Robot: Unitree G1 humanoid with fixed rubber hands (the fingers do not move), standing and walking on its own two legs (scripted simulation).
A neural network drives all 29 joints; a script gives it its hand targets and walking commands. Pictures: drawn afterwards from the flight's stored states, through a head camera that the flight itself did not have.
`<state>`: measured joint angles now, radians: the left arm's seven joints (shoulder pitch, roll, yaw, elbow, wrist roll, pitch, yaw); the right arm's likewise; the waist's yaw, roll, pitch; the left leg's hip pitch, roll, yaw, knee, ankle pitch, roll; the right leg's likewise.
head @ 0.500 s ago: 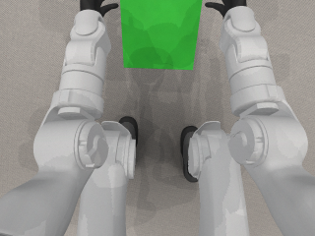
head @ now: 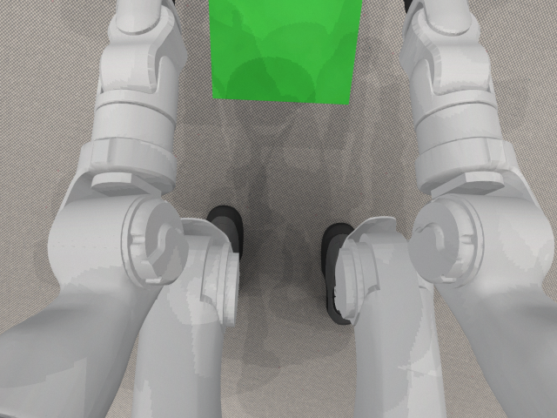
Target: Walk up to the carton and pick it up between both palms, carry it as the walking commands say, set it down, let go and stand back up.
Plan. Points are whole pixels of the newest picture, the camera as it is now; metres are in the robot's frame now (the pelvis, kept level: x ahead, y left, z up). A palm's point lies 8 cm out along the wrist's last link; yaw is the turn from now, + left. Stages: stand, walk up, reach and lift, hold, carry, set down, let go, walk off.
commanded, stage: set down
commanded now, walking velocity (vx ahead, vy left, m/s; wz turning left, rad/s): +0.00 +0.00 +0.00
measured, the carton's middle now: (283, 14) +0.57 +0.01 -0.29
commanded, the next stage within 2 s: none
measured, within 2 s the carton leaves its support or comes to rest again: rests again in 1.54 s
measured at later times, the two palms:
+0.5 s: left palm out of the picture +0.55 +0.14 -0.16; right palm out of the picture +0.56 -0.13 -0.16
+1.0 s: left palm out of the picture +0.56 +0.14 -0.17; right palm out of the picture +0.56 -0.13 -0.17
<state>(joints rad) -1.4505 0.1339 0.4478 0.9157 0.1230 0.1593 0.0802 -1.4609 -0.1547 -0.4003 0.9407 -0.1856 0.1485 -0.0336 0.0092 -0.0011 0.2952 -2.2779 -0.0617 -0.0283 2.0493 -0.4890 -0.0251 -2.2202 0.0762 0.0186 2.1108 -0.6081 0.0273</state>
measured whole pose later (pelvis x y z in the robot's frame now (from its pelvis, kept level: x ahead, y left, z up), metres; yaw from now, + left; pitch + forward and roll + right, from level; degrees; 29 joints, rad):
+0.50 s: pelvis +0.00 +0.00 +0.00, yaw +0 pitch +41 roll +0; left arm -1.45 0.13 0.49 0.93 0.15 0.14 0.04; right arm -1.46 -0.15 -0.42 0.94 -0.20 0.14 -0.01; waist 0.01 0.00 0.29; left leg -2.28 -0.06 -0.03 2.05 -0.49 -0.03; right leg -2.23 0.08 0.02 2.11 -0.61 0.03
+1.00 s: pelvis +0.00 +0.00 +0.00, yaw +0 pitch +41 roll +0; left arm -1.45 0.14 0.53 0.94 0.17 0.11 0.02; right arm -1.47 -0.15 -0.43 0.94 -0.22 0.14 0.01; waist 0.01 0.01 0.29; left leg -2.29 -0.06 -0.03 2.07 -0.50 -0.03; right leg -2.23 0.08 0.02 2.13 -0.62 0.03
